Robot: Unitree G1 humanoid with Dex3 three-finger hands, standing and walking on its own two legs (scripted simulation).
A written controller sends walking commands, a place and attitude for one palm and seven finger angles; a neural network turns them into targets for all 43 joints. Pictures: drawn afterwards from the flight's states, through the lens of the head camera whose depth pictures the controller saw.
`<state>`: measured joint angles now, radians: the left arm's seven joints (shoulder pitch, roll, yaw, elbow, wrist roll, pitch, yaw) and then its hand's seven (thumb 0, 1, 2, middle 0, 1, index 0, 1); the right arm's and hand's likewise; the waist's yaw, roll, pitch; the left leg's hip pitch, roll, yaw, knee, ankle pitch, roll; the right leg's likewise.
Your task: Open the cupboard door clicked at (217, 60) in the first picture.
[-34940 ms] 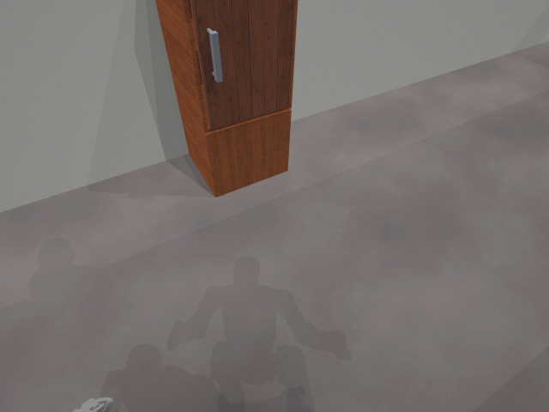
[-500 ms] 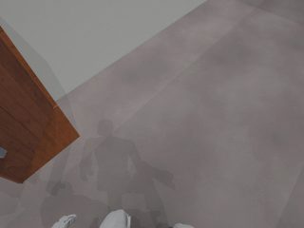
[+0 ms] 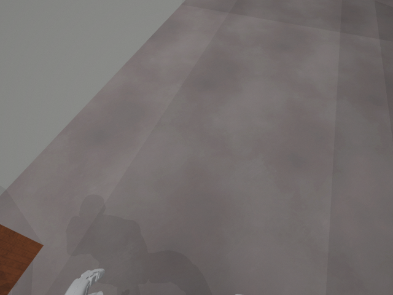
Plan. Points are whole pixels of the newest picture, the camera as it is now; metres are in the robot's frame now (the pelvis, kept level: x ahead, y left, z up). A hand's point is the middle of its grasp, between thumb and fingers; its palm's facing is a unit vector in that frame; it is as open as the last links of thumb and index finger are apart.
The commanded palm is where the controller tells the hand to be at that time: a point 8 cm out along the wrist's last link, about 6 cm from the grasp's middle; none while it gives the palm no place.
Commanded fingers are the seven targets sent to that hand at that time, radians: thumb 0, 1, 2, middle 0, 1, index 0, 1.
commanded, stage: walk to a spot facing it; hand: left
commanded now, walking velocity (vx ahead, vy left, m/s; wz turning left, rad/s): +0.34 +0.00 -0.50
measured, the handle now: out of the picture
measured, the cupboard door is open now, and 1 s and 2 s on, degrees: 40 40 40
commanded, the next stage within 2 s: turn to face it in 0.96 s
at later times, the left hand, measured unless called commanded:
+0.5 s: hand (134, 228) +0.29 +0.18 -0.17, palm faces -0.19 -0.97 -0.17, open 7.4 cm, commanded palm none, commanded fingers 0.00 0.90 0.90 -0.20 -0.30 -0.20 -0.30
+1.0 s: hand (190, 155) +0.52 +0.04 -0.15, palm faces -0.34 -0.92 -0.19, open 7.2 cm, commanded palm none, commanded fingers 0.00 0.90 0.90 -0.20 -0.30 -0.20 -0.30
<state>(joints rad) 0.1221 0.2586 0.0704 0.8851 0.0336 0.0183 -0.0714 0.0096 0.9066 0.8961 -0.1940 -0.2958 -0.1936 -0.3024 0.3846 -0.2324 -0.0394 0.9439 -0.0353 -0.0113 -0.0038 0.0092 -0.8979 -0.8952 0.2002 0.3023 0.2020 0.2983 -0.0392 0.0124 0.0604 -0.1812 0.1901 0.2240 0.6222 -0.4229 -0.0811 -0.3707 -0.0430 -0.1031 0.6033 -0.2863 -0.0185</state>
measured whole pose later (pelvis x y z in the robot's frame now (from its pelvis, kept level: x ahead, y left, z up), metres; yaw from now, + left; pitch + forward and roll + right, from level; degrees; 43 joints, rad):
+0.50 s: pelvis +0.21 -0.01 +0.01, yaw -14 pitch +1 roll +0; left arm 0.23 0.23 0.08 1.01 0.03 0.00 -0.04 0.01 0.91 0.90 -0.20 -0.30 -0.19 -0.30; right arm 0.20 -0.16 -0.02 0.91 -0.04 -0.07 -0.01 0.00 -0.90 -0.90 0.20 0.30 0.20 0.30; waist 0.02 -0.06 0.07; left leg -0.29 0.07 0.13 0.53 -0.25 -0.01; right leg -0.48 -0.03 -0.03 1.22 -0.35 -0.02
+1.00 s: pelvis +0.43 -0.13 +0.02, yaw -22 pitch +1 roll +1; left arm 0.27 0.19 0.05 1.06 0.02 -0.06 0.00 0.00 0.94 0.90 -0.20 -0.30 -0.20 -0.30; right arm 0.20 -0.18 -0.06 1.00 -0.03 -0.02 0.01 0.01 -0.91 -0.90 0.19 0.30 0.19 0.30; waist -0.01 -0.03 0.05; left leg -0.52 0.12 0.10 0.80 -0.26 -0.06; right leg -0.11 0.01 -0.08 0.37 -0.29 -0.05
